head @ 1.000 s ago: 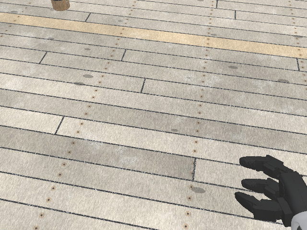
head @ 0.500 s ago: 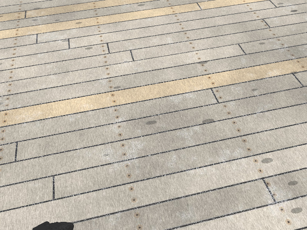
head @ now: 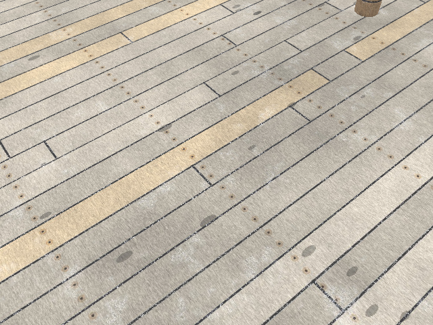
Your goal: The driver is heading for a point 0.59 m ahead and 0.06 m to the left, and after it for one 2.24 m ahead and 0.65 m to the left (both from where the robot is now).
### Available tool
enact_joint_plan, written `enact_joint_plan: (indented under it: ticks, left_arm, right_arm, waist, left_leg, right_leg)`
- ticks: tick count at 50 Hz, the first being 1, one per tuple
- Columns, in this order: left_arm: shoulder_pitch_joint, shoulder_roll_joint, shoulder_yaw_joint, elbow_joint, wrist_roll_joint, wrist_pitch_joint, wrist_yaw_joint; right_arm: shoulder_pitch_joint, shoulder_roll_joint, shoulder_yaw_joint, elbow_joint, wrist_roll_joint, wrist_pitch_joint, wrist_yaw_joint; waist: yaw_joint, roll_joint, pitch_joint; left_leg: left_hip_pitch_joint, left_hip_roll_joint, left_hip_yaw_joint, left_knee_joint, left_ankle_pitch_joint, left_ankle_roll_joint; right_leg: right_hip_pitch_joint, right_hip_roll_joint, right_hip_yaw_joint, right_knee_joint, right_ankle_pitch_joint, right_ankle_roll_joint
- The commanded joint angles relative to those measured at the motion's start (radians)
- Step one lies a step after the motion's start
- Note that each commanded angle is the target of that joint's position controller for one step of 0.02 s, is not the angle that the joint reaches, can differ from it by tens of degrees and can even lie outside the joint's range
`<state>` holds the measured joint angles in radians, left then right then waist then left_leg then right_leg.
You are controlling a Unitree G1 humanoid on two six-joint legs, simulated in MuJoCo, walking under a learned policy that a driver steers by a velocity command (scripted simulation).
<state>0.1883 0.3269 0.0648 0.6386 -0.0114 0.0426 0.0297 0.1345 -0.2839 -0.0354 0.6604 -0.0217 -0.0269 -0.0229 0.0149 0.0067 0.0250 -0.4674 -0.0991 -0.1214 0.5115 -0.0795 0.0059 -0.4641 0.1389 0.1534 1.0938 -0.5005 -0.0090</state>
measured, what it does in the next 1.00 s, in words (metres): walks ahead: right foot, then left foot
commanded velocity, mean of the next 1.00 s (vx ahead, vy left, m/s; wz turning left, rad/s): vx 0.57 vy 0.00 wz -0.05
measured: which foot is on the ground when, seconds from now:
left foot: down 0.00-0.22, up 0.24-0.64, down 0.66-1.00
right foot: up 0.00-0.20, down 0.22-0.64, up 0.66-1.00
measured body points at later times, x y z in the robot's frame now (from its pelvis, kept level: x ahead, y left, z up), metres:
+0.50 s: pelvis +0.18 +0.00 +0.02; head +0.18 -0.02 +0.47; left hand +0.18 +0.27 -0.10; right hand +0.37 -0.25 -0.06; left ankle +0.37 +0.18 -0.65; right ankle +0.03 -0.10 -0.72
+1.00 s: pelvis +0.43 +0.05 +0.01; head +0.46 +0.03 +0.46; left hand +0.62 +0.31 -0.07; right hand +0.51 -0.24 -0.11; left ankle +0.46 +0.17 -0.72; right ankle +0.54 -0.08 -0.70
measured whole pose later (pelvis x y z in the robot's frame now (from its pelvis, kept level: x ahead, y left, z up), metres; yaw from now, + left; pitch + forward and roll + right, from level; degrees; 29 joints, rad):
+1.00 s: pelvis +0.43 +0.05 +0.01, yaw +2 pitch +1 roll +2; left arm 0.08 0.29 0.02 0.70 0.01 -0.02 0.02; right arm 0.27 -0.31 -0.06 0.76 0.02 -0.01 0.00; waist -0.06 -0.01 0.06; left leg -0.28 -0.05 -0.03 0.43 -0.17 0.01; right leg -0.53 -0.01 0.08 0.71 -0.22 0.05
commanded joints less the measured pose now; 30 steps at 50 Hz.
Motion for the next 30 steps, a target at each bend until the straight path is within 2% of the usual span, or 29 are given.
enact_joint_plan:
  ticks: [1,2,4,6,7,8,9,10,11,12,13,14,15,16,17,19,21,23,24,27,28,29,30]
  left_arm:
    - [0.147,0.118,0.017,-0.007,0.034,-0.021,-0.011]
    - [0.141,0.090,0.006,-0.002,0.041,-0.033,-0.016]
    - [0.134,0.056,-0.010,0.003,0.042,-0.055,-0.017]
    - [0.121,0.046,-0.019,0.003,0.033,-0.068,-0.015]
    - [0.118,0.045,-0.022,0.007,0.025,-0.073,-0.015]
    - [0.129,0.043,-0.023,0.013,0.015,-0.077,-0.015]
    - [0.177,0.042,-0.026,0.034,0.014,-0.081,-0.015]
    - [0.244,0.047,-0.027,0.068,0.026,-0.085,-0.013]
    - [0.319,0.055,-0.022,0.095,0.022,-0.092,-0.011]
    - [0.287,0.114,-0.012,0.064,0.009,-0.098,-0.016]
    - [0.265,0.188,0.019,0.054,0.012,-0.110,-0.015]
    - [0.206,0.152,0.010,0.036,0.012,-0.125,-0.012]
    - [0.184,0.117,-0.002,0.030,0.015,-0.131,-0.015]
    - [0.178,0.107,-0.009,0.023,0.018,-0.130,-0.018]
    - [0.184,0.103,-0.013,0.025,0.019,-0.130,-0.019]
    - [0.209,0.095,-0.020,0.046,0.020,-0.135,-0.019]
    - [0.238,0.085,-0.024,0.072,0.012,-0.135,-0.018]
    - [0.285,0.081,-0.027,0.104,0.007,-0.132,-0.020]
    - [0.295,0.092,-0.025,0.116,0.002,-0.131,-0.021]
    - [0.307,0.105,-0.020,0.143,-0.006,-0.120,-0.024]
    - [0.314,0.114,-0.017,0.152,-0.006,-0.111,-0.027]
    - [0.325,0.126,-0.013,0.164,-0.006,-0.103,-0.030]
    - [0.328,0.144,-0.007,0.175,-0.005,-0.097,-0.029]
  right_arm:
    - [0.033,-0.161,-0.041,-0.077,0.014,-0.012,0.001]
    - [0.046,-0.179,-0.048,-0.062,0.017,-0.016,0.004]
    - [0.044,-0.166,-0.050,-0.056,0.032,-0.018,0.012]
    - [0.034,-0.158,-0.051,-0.061,0.047,-0.015,0.016]
    - [0.040,-0.153,-0.051,-0.060,0.048,-0.012,0.017]
    - [0.048,-0.151,-0.051,-0.062,0.047,-0.008,0.017]
    - [0.039,-0.150,-0.050,-0.072,0.049,-0.002,0.016]
    - [0.028,-0.136,-0.047,-0.087,0.047,0.000,0.013]
    - [0.010,-0.075,-0.032,-0.103,0.049,-0.008,0.017]
    - [0.015,0.027,0.002,-0.133,0.051,-0.038,0.033]
    - [-0.012,-0.041,-0.010,-0.169,0.070,-0.066,0.038]
    - [-0.012,-0.079,-0.019,-0.167,0.074,-0.074,0.040]
    - [0.014,-0.092,-0.022,-0.148,0.057,-0.073,0.041]
    - [0.024,-0.092,-0.022,-0.138,0.040,-0.072,0.044]
    - [0.017,-0.098,-0.024,-0.135,0.032,-0.070,0.046]
    - [0.002,-0.079,-0.020,-0.128,0.034,-0.065,0.049]
    - [-0.043,-0.063,-0.012,-0.132,0.038,-0.063,0.055]
    - [-0.126,-0.038,0.000,-0.150,0.046,-0.069,0.068]
    - [-0.163,-0.027,0.005,-0.163,0.052,-0.073,0.078]
    - [-0.224,-0.026,0.008,-0.179,0.060,-0.080,0.104]
    - [-0.235,-0.029,0.007,-0.182,0.055,-0.084,0.111]
    - [-0.230,-0.040,0.002,-0.185,0.049,-0.086,0.115]
    - [-0.189,-0.063,-0.010,-0.179,0.040,-0.086,0.114]
  waist:
    - [0.010,0.078,-0.152]
    - [0.013,0.091,-0.118]
    - [0.015,0.122,-0.093]
    - [0.019,0.163,-0.068]
    - [0.018,0.173,-0.058]
    - [0.021,0.171,-0.050]
    - [0.046,0.149,-0.039]
    - [0.073,0.119,-0.032]
    - [0.101,-0.019,-0.058]
    - [0.073,-0.214,-0.053]
    - [0.068,-0.187,0.013]
    - [0.039,-0.121,0.060]
    - [0.022,-0.100,0.040]
    - [0.017,-0.077,0.021]
    - [0.020,-0.066,0.033]
    - [0.023,-0.085,0.054]
    - [0.041,-0.099,0.080]
    - [0.077,-0.095,0.109]
    - [0.086,-0.110,0.122]
    - [0.093,-0.108,0.162]
    - [0.096,-0.110,0.164]
    - [0.088,-0.129,0.149]
    - [0.057,-0.164,0.104]
  left_leg:
    - [0.203,0.286,-0.439,-0.298,-0.633,0.109]
    - [0.126,0.245,-0.359,-0.323,-0.586,0.094]
    - [0.039,0.185,-0.227,-0.364,-0.488,0.082]
    - [-0.005,0.182,-0.196,-0.400,-0.441,0.096]
    - [0.010,0.197,-0.204,-0.390,-0.431,0.107]
    - [0.024,0.220,-0.219,-0.362,-0.439,0.119]
    - [-0.008,0.217,-0.205,-0.327,-0.461,0.108]
    - [-0.084,0.168,-0.151,-0.269,-0.461,0.062]
    - [-0.275,0.109,-0.082,0.013,-0.446,0.025]
    - [-0.507,0.046,0.069,0.324,-0.350,-0.001]
    - [-0.652,0.126,-0.011,0.462,-0.283,0.007]
    - [-0.692,0.160,-0.027,0.529,-0.197,0.006]
    - [-0.679,0.176,-0.014,0.551,-0.141,-0.006]
    - [-0.648,0.189,0.004,0.557,-0.107,-0.020]
    - [-0.612,0.194,0.021,0.548,-0.048,-0.032]
    - [-0.531,0.193,0.058,0.525,0.054,-0.048]
    - [-0.456,0.195,0.089,0.436,0.121,-0.053]
    - [-0.399,0.188,0.126,0.325,0.161,-0.044]
    - [-0.365,0.188,0.129,0.263,0.183,-0.039]
    - [-0.294,0.168,0.148,0.107,0.166,-0.011]
    - [-0.248,0.148,0.169,0.065,0.139,0.001]
    - [-0.191,0.123,0.186,0.040,0.104,0.014]
    - [-0.110,0.090,0.200,0.033,0.071,0.031]
  right_leg:
    - [-0.123,-0.100,-0.107,0.156,0.070,0.036]
    - [-0.063,-0.108,-0.138,0.114,0.106,0.028]
    - [0.079,-0.103,-0.192,-0.062,0.106,0.006]
    - [0.209,-0.098,-0.202,-0.303,0.075,-0.019]
    - [0.238,-0.100,-0.200,-0.403,0.078,-0.030]
    - [0.260,-0.109,-0.201,-0.500,0.101,-0.045]
    - [0.330,-0.108,-0.233,-0.633,0.185,-0.067]
    - [0.443,-0.091,-0.263,-0.731,0.239,-0.083]
    - [0.623,-0.211,-0.096,-0.741,0.175,-0.110]
    - [0.662,-0.477,0.290,-0.822,-0.159,-0.191]
    - [0.551,-0.602,0.529,-0.914,-0.366,-0.295]
    - [0.537,-0.571,0.493,-0.922,-0.311,-0.278]
    - [0.545,-0.522,0.406,-0.901,-0.212,-0.248]
    - [0.526,-0.484,0.336,-0.902,-0.154,-0.231]
    - [0.487,-0.447,0.271,-0.918,-0.098,-0.223]
    - [0.413,-0.394,0.166,-0.961,0.007,-0.216]
    - [0.378,-0.363,0.064,-0.993,0.119,-0.202]
    - [0.384,-0.351,-0.006,-1.009,0.216,-0.193]
    - [0.388,-0.362,-0.020,-1.022,0.237,-0.191]
    - [0.454,-0.374,-0.080,-1.016,0.346,-0.168]
    - [0.474,-0.373,-0.095,-0.986,0.436,-0.157]
    - [0.503,-0.379,-0.100,-0.932,0.609,-0.143]
    - [0.535,-0.385,-0.101,-0.852,0.861,-0.125]
Velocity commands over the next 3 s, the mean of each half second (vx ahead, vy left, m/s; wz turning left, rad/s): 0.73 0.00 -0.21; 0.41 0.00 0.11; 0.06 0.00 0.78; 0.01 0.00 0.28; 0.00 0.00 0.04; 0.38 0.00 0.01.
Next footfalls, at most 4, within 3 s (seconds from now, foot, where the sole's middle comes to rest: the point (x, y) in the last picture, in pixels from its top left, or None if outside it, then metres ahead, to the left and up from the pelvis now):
0.22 right None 0.07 -0.11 -0.76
0.66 left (178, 317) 0.50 0.17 -0.76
1.06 right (255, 289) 0.59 -0.07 -0.76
1.50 left None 0.45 0.17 -0.76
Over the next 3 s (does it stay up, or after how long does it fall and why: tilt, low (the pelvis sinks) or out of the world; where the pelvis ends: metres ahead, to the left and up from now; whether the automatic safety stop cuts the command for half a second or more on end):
stays up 0.57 0.07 0.01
